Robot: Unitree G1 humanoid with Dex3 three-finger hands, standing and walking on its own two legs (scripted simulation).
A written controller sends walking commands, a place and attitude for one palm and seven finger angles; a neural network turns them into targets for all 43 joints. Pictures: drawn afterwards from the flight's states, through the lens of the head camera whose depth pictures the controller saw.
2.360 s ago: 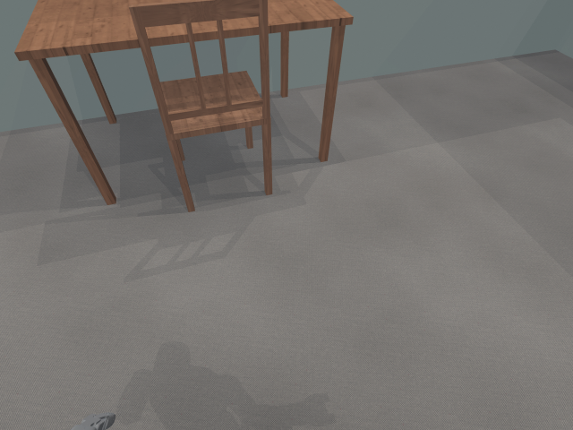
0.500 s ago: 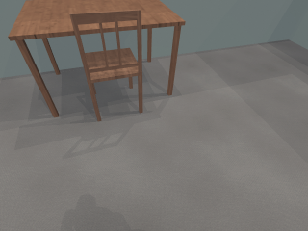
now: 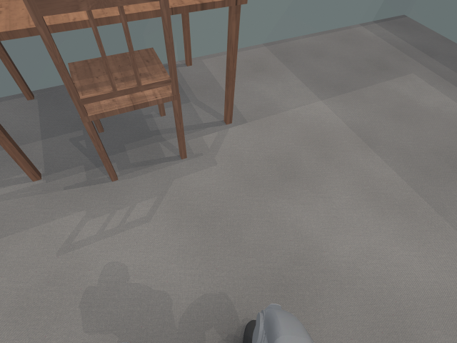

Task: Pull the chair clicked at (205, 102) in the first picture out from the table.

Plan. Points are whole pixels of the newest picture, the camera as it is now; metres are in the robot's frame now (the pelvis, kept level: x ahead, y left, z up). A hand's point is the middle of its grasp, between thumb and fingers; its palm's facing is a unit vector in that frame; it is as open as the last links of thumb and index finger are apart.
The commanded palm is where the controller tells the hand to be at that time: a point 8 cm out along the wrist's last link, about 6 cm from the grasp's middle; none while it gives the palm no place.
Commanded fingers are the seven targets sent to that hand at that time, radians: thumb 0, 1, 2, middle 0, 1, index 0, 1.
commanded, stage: walk to a spot facing it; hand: left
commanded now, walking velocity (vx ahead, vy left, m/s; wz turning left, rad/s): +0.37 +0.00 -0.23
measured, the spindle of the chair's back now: (103, 54) +0.99 +0.49 -0.07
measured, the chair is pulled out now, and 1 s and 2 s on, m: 0.00 0.00 0.00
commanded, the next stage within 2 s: turn to face it in 0.86 s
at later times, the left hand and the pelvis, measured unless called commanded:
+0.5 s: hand (145, 309) +0.20 +0.18 -0.17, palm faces +0.05 -0.99 -0.11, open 7.4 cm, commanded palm none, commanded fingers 0.00 0.90 0.90 -0.20 -0.30 -0.20 -0.30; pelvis +0.22 +0.02 +0.01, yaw -3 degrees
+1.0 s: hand (167, 178) +0.53 +0.19 -0.15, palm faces -0.27 -0.94 -0.20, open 7.4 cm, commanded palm none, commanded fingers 0.00 0.90 0.90 -0.20 -0.30 -0.20 -0.30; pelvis +0.39 +0.03 +0.01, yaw -17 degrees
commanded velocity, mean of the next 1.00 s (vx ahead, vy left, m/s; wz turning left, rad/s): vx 0.22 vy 0.00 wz -0.28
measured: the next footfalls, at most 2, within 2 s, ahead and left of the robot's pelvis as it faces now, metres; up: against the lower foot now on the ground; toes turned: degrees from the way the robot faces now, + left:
right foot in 0.10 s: +0.21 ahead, -0.08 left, +0.00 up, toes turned -8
left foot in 0.54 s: +0.37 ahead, +0.14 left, +0.00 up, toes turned +7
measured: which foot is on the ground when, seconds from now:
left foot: down 0.00-0.10, up 0.12-0.52, down 0.54-1.00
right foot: up 0.00-0.08, down 0.10-0.56, up 0.58-1.00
